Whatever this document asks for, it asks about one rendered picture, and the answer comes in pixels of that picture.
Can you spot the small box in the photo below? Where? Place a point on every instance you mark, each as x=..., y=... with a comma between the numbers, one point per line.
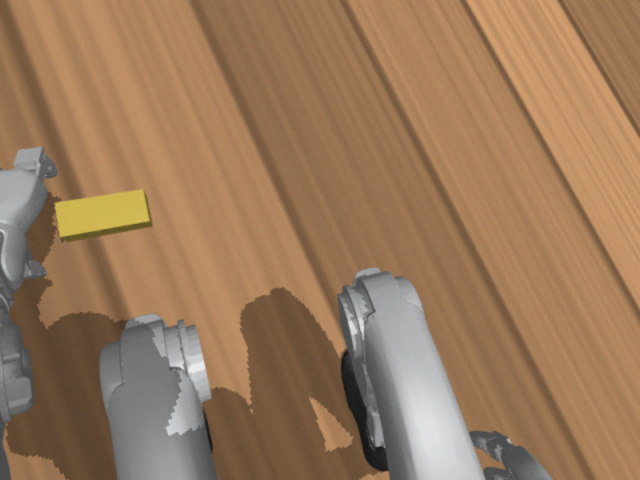
x=103, y=215

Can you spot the left robot arm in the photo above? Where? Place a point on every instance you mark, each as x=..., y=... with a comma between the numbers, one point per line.
x=16, y=377

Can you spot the left robot hand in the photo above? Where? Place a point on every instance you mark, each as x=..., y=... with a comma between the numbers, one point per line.
x=23, y=195

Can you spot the right robot hand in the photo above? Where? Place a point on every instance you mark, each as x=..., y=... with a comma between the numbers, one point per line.
x=519, y=463

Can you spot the right robot foot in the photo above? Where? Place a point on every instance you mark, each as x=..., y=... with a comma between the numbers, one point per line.
x=375, y=456

